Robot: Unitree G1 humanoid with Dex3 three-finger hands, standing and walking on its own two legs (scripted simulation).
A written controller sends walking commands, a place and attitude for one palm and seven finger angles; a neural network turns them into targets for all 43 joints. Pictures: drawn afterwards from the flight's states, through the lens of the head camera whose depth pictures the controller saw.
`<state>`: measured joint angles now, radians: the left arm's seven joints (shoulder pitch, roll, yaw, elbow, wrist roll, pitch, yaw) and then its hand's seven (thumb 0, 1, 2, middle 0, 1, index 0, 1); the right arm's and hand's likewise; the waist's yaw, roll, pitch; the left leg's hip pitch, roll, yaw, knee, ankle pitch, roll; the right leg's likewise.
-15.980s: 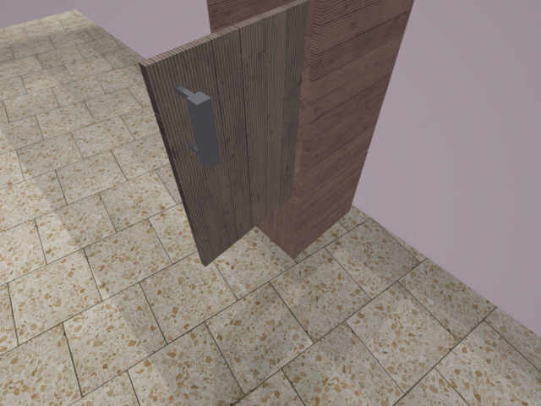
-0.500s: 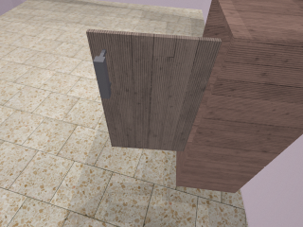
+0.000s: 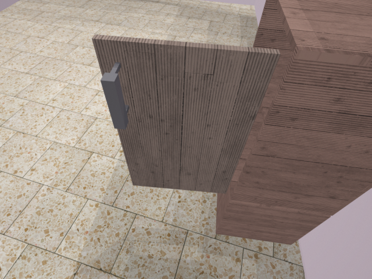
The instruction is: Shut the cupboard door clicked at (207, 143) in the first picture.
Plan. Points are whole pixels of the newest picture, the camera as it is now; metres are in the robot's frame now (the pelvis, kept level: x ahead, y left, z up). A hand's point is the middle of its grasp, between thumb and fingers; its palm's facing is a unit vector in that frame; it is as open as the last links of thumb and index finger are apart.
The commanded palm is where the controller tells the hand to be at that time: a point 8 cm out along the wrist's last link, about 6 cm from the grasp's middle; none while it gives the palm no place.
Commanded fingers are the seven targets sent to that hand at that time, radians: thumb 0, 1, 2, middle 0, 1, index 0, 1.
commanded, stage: come to a stop and stand still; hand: left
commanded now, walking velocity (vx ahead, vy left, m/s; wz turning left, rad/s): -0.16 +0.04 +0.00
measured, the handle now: (119, 96) +0.46 +0.19 +0.14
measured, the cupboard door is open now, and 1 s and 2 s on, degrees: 93 93 93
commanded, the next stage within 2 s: look again from close up in 0.94 s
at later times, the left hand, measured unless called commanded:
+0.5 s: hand out of the picture +0.03 +0.21 -0.16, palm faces +0.03 -0.96 -0.26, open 7.4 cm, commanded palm none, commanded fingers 0.00 0.90 0.90 -0.20 -0.30 -0.20 -0.30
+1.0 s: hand out of the picture -0.11 +0.20 -0.17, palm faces +0.02 -0.98 -0.19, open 7.4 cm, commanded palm none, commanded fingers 0.00 0.90 0.90 -0.20 -0.30 -0.20 -0.30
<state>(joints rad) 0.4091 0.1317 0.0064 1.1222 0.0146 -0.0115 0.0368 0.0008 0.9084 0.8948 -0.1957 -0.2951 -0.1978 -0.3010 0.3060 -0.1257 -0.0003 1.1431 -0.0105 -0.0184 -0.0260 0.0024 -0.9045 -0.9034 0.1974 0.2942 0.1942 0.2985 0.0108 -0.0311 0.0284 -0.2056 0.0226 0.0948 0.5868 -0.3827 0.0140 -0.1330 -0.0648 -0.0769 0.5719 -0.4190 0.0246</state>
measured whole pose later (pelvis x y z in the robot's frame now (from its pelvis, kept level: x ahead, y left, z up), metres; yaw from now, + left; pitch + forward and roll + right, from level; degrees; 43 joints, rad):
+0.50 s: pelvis -0.04 +0.01 +0.00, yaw +1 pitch -1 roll +0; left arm 0.23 0.21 0.01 0.94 0.01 0.01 0.05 0.01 0.91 0.89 -0.20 -0.30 -0.20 -0.30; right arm 0.22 -0.20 -0.03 0.94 -0.02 0.00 -0.02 0.00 -0.90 -0.90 0.20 0.29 0.19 0.30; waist -0.01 0.01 0.05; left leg -0.23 0.01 0.09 0.59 -0.34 0.04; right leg -0.21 -0.06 -0.05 0.64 -0.35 -0.01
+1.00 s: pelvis -0.08 +0.02 +0.01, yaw +1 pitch -1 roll +0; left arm 0.39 0.17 -0.02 1.04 0.02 0.01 0.03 0.00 0.91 0.89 -0.20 -0.30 -0.20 -0.30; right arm 0.34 -0.18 -0.01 1.07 -0.01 0.01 0.00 0.00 -0.91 -0.90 0.20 0.29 0.19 0.30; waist 0.00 -0.01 0.01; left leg -0.27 -0.02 0.10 0.48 -0.21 0.06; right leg -0.23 -0.06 0.01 0.49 -0.25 0.04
